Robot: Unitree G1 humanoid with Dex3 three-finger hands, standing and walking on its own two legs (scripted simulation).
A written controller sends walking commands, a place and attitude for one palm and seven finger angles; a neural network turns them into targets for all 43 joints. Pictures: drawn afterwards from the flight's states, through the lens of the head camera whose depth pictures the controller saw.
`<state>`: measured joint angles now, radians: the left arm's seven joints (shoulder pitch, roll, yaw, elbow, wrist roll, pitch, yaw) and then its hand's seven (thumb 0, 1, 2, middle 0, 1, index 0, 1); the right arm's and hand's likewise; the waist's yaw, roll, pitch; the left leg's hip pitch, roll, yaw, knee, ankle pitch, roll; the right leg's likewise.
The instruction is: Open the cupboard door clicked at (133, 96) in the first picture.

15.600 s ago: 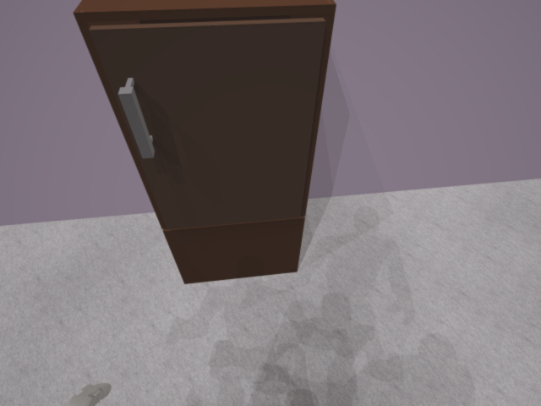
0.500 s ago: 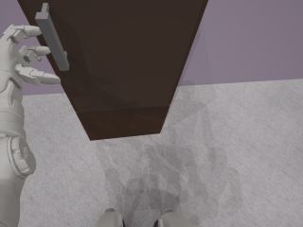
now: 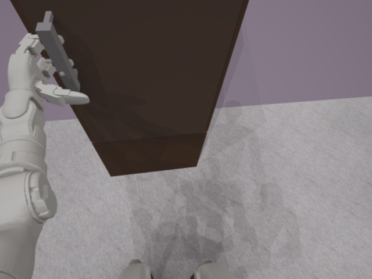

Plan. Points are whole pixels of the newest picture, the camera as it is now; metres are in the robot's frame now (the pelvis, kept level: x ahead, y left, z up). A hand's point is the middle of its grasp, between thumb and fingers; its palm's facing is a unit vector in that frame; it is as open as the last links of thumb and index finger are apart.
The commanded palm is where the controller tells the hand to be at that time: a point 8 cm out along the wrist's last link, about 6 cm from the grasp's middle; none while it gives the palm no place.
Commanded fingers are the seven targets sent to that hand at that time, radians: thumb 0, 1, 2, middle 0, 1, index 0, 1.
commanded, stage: slide the fingers in behind the handle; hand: left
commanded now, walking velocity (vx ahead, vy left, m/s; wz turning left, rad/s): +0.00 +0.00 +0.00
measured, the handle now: (62, 55) +0.58 +0.22 +0.11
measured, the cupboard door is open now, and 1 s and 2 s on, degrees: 0 1 11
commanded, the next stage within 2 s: close the thumb around the handle in 0.68 s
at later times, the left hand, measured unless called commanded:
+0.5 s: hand (71, 76) +0.51 +0.19 +0.11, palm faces +0.09 -1.00 -0.01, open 14.1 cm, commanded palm +0.48 +0.23 +0.11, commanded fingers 0.00 -0.50 0.30 -0.30 -1.20 -0.30 -1.20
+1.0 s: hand (72, 75) +0.51 +0.19 +0.11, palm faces +0.08 -1.00 -0.01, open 12.7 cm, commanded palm +0.49 +0.23 +0.11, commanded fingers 0.00 0.17 0.59 -0.35 -1.27 -0.35 -1.27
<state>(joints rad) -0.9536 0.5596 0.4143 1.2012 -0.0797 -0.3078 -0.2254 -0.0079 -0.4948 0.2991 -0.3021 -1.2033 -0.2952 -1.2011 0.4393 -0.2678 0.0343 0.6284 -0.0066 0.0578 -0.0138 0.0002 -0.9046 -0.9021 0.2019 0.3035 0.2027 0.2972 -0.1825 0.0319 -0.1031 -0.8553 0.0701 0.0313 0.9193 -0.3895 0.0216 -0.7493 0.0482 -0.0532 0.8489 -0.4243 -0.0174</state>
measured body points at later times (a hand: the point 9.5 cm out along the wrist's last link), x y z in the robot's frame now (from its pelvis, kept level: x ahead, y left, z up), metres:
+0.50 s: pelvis +0.00 -0.01 +0.00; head +0.10 +0.01 +0.44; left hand +0.50 +0.24 +0.12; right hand +0.01 -0.27 -0.11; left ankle +0.02 +0.10 -0.69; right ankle -0.02 -0.11 -0.69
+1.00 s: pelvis +0.00 +0.00 +0.00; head +0.10 +0.01 +0.44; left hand +0.50 +0.24 +0.11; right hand -0.01 -0.27 -0.11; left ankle +0.02 +0.10 -0.69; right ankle -0.02 -0.11 -0.69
